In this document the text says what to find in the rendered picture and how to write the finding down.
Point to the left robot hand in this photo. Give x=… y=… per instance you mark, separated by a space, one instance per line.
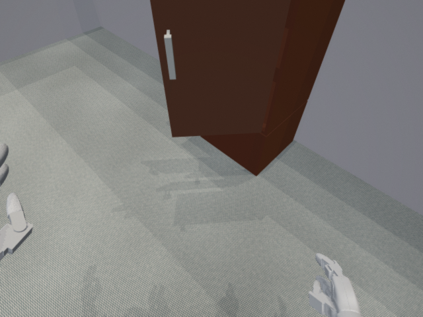
x=13 y=234

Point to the handle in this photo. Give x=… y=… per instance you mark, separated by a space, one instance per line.
x=170 y=55

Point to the cupboard door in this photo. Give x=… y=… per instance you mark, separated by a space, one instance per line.
x=225 y=56

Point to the right robot hand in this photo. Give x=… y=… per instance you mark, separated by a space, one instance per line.
x=338 y=295

